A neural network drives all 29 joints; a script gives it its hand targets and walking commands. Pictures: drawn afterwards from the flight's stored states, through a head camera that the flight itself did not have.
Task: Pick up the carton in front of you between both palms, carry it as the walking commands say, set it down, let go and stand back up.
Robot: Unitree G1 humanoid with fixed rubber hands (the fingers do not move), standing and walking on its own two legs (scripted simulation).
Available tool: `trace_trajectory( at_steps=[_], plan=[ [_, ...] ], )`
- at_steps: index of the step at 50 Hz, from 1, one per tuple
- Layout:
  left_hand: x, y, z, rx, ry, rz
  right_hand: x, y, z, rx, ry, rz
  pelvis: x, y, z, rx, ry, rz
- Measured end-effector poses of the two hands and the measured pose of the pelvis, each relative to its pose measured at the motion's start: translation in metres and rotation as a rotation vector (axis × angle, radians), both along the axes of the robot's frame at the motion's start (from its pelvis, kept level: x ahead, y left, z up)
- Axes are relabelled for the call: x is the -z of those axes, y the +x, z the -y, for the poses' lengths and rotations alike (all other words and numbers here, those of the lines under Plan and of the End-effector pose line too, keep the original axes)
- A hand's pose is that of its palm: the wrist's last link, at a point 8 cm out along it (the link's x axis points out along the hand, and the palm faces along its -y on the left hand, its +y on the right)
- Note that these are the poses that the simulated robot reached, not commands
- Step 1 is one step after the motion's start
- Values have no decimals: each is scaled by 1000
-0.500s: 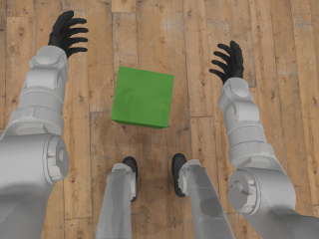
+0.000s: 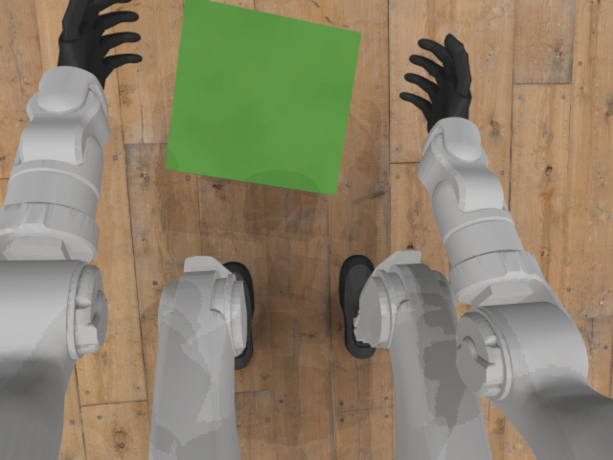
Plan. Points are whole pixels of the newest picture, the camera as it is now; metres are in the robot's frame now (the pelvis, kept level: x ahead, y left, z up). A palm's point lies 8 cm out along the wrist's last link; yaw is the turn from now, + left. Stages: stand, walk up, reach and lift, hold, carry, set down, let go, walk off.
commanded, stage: reach and lift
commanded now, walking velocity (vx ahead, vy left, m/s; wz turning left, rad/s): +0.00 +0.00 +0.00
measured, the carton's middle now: (264, 118) +0.49 +0.07 -0.33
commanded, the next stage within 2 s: none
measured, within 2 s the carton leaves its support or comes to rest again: leaves its support in 1.16 s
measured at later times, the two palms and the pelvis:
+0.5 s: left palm (144, 92) +0.51 +0.23 -0.28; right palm (414, 107) +0.51 -0.13 -0.25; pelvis -0.01 +0.00 -0.09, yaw -1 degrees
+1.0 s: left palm (150, 84) +0.52 +0.22 -0.25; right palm (382, 107) +0.50 -0.09 -0.24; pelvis -0.02 +0.00 -0.08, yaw +0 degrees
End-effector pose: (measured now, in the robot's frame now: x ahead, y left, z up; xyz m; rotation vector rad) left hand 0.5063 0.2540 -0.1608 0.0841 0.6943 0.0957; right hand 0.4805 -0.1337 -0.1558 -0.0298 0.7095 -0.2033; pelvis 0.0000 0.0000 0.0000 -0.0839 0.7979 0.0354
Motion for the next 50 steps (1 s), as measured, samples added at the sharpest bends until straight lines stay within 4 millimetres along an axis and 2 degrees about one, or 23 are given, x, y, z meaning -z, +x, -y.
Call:
trace_trajectory(
  at_steps=[11,17,21,24,35,39,43,50],
  plan=[
    [66,4,10,-4,-20,-57,67,6,-7,-14,1,-69,57,-20,3,6,5,122],
    [103,5,17,10,-30,-60,87,22,4,-13,-18,-73,77,-19,1,16,3,150],
    [118,5,20,23,-33,-38,97,26,5,-16,-26,-76,85,-16,0,24,1,156],
    [118,4,22,32,-32,-16,96,28,2,-16,-23,-63,88,-13,-2,27,1,159],
    [96,2,24,39,-23,-38,88,14,-15,-14,10,-74,81,-12,-4,13,1,136],
    [96,5,34,57,-32,-43,87,16,-21,-28,19,-62,80,-13,-3,13,0,130],
    [94,6,36,59,-30,-43,88,21,-44,-64,45,-53,79,-15,-2,12,2,127],
    [93,9,36,64,-20,-68,88,22,-48,-6,34,-54,82,-16,-1,0,-7,129]
  ],
)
